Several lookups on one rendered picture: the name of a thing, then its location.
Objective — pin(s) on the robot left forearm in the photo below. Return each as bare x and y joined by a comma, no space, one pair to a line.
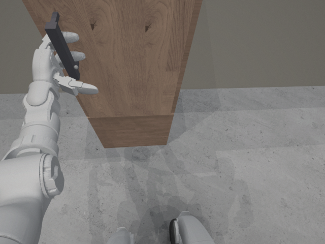
40,130

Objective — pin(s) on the right robot thigh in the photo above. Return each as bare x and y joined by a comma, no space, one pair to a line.
189,230

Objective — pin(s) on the left robot hand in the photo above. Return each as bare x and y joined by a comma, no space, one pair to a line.
45,66

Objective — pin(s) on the handle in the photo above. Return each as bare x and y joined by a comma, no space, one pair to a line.
56,37

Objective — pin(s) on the left robot thigh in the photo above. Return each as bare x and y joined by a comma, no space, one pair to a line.
121,237

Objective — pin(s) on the cupboard door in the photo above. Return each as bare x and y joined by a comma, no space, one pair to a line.
134,51

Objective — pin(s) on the left robot upper arm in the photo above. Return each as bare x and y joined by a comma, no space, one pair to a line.
27,186

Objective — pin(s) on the robot thigh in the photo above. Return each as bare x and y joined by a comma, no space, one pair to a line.
121,237
189,230

